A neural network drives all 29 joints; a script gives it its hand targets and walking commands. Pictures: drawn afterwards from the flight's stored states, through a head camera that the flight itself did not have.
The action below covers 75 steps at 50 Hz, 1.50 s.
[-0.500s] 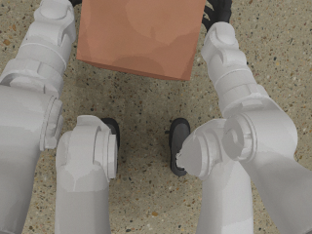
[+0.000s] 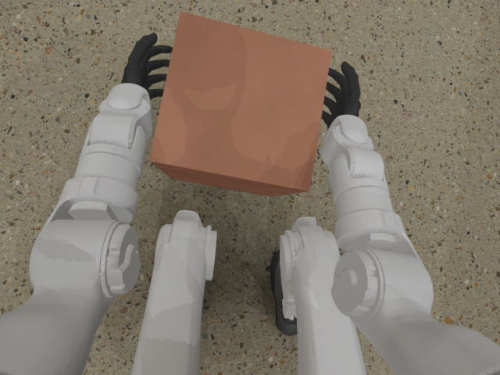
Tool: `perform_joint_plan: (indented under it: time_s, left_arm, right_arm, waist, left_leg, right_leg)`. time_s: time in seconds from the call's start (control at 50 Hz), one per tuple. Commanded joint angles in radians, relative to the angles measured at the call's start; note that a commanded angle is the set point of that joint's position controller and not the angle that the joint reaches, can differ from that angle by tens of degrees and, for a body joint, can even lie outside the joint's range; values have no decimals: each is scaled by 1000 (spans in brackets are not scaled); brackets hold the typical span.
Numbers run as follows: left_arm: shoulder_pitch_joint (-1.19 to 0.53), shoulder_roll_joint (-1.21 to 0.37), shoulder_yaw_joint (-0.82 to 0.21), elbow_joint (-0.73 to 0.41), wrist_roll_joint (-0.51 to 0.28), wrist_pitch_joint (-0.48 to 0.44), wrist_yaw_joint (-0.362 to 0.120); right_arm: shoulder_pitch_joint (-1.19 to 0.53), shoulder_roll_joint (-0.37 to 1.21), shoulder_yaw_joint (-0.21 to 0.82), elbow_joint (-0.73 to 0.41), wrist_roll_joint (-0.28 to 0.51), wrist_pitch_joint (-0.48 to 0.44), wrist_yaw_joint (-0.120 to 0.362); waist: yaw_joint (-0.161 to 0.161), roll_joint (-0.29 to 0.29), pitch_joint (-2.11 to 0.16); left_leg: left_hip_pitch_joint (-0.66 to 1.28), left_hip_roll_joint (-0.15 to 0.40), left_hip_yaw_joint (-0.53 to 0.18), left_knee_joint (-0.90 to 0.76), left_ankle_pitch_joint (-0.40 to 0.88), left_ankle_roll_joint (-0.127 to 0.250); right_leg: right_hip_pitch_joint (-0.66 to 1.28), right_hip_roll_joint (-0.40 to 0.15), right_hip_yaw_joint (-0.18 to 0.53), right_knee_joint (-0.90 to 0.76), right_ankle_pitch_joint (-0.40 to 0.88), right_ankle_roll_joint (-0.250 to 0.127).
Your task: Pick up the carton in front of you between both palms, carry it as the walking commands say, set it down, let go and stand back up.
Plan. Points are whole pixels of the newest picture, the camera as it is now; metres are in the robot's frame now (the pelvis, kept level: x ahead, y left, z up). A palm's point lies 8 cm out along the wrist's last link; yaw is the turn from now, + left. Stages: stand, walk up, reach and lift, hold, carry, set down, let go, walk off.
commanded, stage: reach and lift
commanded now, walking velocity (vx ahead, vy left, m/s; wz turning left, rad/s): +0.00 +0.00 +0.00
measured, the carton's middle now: (236, 126) +0.48 +0.04 -0.15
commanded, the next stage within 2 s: none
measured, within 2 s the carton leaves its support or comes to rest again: neither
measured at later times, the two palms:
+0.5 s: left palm (106, 63) +0.46 +0.17 +0.07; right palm (410, 92) +0.46 -0.13 +0.08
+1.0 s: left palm out of the picture +0.42 +0.16 +0.23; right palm out of the picture +0.43 -0.14 +0.24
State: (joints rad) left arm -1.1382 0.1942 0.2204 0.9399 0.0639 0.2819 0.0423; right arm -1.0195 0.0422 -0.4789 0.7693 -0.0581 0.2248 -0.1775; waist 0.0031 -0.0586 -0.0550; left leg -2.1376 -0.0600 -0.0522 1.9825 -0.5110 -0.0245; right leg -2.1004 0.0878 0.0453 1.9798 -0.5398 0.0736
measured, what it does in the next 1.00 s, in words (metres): rises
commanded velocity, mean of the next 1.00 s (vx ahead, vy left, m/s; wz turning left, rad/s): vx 0.00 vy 0.00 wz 0.00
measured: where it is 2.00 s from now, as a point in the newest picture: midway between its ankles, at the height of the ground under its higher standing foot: (237, 304)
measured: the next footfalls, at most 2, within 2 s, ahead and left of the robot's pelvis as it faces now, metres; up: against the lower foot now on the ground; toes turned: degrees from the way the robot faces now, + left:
none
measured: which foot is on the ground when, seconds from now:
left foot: down 0.00-1.00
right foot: down 0.00-1.00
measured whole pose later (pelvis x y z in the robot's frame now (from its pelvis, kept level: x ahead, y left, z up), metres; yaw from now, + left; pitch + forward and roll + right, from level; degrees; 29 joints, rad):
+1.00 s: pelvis +0.08 -0.01 +0.27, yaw +2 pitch +21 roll +0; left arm -0.44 -0.07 0.28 0.61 0.18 0.32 0.04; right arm -0.42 0.16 -0.35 0.57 -0.16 0.29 -0.09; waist 0.00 -0.03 -0.20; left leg -0.99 -0.04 -0.07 1.03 -0.40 -0.01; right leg -0.96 0.06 0.08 1.04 -0.43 0.02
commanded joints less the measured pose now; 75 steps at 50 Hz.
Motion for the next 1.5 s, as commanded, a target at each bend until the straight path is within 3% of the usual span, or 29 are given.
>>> perform_joint_plan:
  time_s: [0.0,0.04,0.06,0.16,0.28,0.38,0.6,0.94,1.26,1.34,1.48]
  left_arm:
    - [-527,-1124,-273,-88,-40,-10,-249]
    - [-492,-1139,-242,-78,-19,-12,-254]
    - [-491,-1128,-238,-84,-11,-14,-258]
    - [-454,-1156,-305,-169,-37,-19,-261]
    - [-397,-1176,-414,-294,-84,-7,-248]
    - [-332,-1209,-472,-349,-107,9,-246]
    - [-145,-1294,-466,-319,-78,13,-241]
    - [120,-1319,-507,-385,-32,3,-236]
    - [324,-1329,-590,-563,-62,168,-259]
    - [342,-1313,-593,-616,-65,234,-267]
    - [292,-1279,-463,-555,-4,293,-288]
  right_arm:
    - [-680,952,430,-36,0,27,241]
    - [-678,980,448,-45,0,27,249]
    - [-663,997,455,-44,-4,31,253]
    - [-605,1059,555,-108,30,34,259]
    - [-516,1106,689,-177,93,51,262]
    - [-424,1124,733,-189,106,65,272]
    - [-222,1131,699,-132,57,66,302]
    - [67,1151,742,-144,16,71,345]
    - [297,1153,812,-276,27,239,392]
    - [318,1141,813,-315,32,304,405]
    - [262,1110,685,-250,-27,359,429]
  waist:
    - [-20,138,-907]
    - [10,110,-951]
    - [3,91,-958]
    - [26,57,-1088]
    - [48,54,-1162]
    - [41,74,-1128]
    - [8,102,-913]
    - [4,77,-693]
    - [0,62,-410]
    - [1,54,-309]
    - [5,44,-122]
  left_leg:
    - [592,-89,93,-300,4,23]
    - [611,-92,100,-321,31,28]
    - [619,-93,102,-334,53,29]
    - [720,-98,112,-379,164,24]
    - [883,-103,111,-451,224,17]
    - [992,-106,99,-523,242,9]
    - [1181,-98,44,-731,252,7]
    - [1566,-67,-21,-1081,381,24]
    - [1959,-33,-42,-1430,566,22]
    - [2022,-27,-37,-1510,540,21]
    - [2010,-23,-16,-1578,320,34]
  right_leg:
    - [381,114,-135,-254,13,-59]
    - [435,115,-122,-284,34,-53]
    - [453,116,-120,-309,52,-51]
    - [587,116,-108,-373,143,-35]
    - [710,119,-100,-448,182,-24]
    - [790,120,-90,-521,194,-27]
    - [942,102,-51,-726,204,-49]
    - [1369,54,26,-1086,345,-65]
    - [1824,6,55,-1443,562,-66]
    - [1893,0,54,-1525,548,-65]
    - [1876,-15,45,-1594,338,-79]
